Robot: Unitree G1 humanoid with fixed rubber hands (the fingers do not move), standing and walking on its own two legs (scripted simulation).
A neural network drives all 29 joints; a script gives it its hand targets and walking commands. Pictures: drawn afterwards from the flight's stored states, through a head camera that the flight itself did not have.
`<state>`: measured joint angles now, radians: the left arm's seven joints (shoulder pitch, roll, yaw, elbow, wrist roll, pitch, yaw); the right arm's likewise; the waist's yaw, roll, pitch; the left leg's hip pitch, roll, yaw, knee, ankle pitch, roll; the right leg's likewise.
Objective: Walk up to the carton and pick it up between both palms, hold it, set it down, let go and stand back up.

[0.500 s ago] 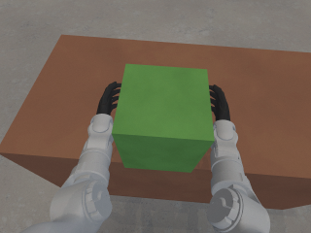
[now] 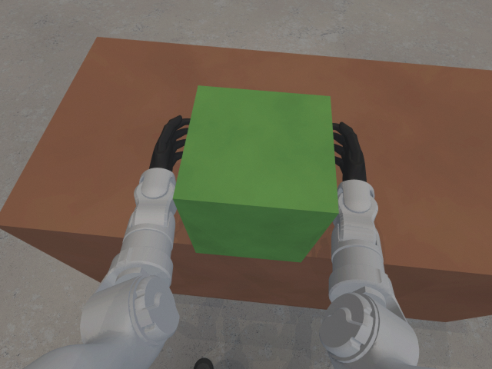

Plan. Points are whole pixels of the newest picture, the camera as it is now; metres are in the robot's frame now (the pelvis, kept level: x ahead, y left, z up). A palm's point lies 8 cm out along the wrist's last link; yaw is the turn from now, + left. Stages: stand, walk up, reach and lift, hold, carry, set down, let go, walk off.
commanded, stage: set down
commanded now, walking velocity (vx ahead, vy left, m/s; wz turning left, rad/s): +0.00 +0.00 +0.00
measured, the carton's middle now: (255, 183) +0.42 -0.02 -0.02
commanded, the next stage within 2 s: none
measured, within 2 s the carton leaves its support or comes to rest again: neither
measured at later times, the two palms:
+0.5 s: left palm (164, 164) +0.43 +0.13 +0.03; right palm (351, 173) +0.41 -0.17 +0.04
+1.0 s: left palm (166, 166) +0.45 +0.13 +0.01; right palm (345, 175) +0.42 -0.17 +0.02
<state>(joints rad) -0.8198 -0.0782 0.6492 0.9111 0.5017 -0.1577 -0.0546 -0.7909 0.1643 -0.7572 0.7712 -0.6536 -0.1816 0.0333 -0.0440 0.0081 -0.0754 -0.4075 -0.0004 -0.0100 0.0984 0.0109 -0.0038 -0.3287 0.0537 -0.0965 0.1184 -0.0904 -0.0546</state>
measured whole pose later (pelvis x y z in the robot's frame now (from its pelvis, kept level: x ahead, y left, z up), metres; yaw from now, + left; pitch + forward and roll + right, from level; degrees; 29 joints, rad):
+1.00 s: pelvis -0.01 +0.02 -0.01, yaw -6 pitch +29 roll -1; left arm -0.91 0.09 0.37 1.25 0.14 -0.32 0.10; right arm -0.92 -0.07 -0.30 1.18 -0.10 -0.25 -0.11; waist 0.00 -0.01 -0.26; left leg -0.72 0.02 0.08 0.25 -0.04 0.02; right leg -0.67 0.06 -0.01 0.27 -0.09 -0.03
